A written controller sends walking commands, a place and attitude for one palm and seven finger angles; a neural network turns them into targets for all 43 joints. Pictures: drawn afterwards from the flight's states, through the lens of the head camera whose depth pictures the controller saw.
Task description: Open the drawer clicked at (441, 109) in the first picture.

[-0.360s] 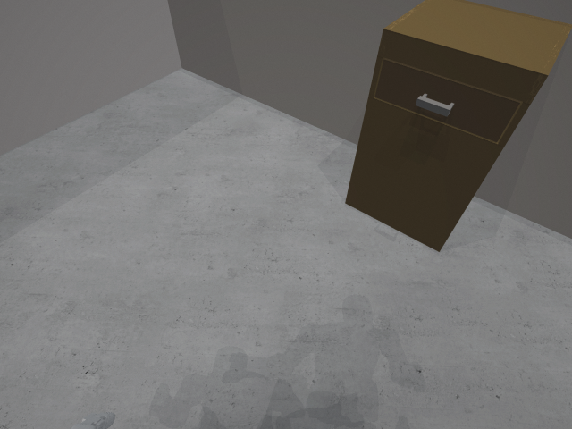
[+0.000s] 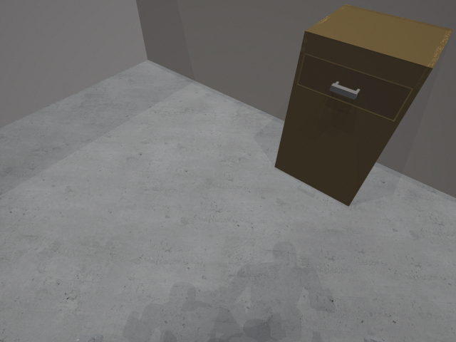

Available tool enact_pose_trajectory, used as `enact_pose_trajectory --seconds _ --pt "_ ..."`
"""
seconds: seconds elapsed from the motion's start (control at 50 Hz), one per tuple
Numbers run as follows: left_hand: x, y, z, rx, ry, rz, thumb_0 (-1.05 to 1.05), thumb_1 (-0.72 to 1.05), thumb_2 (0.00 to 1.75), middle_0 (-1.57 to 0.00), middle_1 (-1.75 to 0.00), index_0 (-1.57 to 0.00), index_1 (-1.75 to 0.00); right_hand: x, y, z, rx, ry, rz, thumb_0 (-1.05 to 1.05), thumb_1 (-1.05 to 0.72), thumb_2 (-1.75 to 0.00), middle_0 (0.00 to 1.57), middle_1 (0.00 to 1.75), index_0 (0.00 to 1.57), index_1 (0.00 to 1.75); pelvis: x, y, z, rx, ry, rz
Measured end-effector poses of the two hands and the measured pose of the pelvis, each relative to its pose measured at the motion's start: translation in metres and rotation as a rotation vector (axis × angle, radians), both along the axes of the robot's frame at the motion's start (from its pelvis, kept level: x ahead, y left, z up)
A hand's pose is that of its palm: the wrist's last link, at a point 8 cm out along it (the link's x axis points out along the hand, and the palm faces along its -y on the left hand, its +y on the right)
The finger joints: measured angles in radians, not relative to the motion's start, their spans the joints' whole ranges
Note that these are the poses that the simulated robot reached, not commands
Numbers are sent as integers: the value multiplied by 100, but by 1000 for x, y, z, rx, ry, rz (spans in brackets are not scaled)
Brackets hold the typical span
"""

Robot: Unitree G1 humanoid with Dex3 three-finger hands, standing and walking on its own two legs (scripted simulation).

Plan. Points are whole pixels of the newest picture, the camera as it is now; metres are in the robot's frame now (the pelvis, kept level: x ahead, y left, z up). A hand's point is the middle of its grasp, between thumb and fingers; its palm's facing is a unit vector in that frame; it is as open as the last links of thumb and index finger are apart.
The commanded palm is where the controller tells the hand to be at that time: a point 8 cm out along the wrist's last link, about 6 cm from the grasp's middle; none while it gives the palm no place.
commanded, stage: stand and wait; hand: left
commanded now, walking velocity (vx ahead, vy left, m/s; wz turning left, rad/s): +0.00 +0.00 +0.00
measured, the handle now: (345, 89) +1.08 -0.42 -0.12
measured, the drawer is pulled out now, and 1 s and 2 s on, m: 0.00 0.00 0.00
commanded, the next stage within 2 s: look at it before walking up in 0.46 s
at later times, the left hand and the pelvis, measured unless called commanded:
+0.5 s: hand out of the picture +0.06 +0.24 -0.15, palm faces -0.03 -0.94 -0.34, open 7.4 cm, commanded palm none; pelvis -0.02 -0.01 +0.00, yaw +0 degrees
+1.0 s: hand out of the picture +0.05 +0.23 -0.15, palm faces -0.04 -0.94 -0.33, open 7.4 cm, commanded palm none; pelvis -0.02 -0.01 +0.00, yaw +0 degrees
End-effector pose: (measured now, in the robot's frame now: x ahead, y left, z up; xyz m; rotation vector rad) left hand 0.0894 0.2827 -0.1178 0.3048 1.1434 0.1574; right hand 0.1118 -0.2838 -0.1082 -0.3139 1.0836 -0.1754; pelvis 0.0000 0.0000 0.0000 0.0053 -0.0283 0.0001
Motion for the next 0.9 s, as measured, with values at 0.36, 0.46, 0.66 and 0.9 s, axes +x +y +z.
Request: enact_pose_trajectory --seconds 0.36,0.46,0.66,0.9 --pt "-36 4 2 28 78 25 0 90 90 -20 -30 -20 -30 -55 -19 -8 -9 128 -44 1 -90 -90 20 30 20 30 -13 -8 3 0 -10 2" --pt "-36 1 4 28 68 22 0 90 90 -20 -30 -20 -30 -60 -19 -9 -3 128 -44 1 -90 -90 20 30 20 30 -16 -10 4 1 -12 3" --pt "-36 -6 4 19 53 13 0 90 90 -20 -30 -20 -30 -62 -20 -9 4 120 -41 1 -90 -90 20 30 20 30 -21 -13 4 1 -10 2" --pt "-41 -8 2 13 74 16 0 90 90 -20 -30 -20 -30 -64 -23 -8 -1 131 -43 1 -90 -90 20 30 20 30 -21 -14 5 0 -6 1"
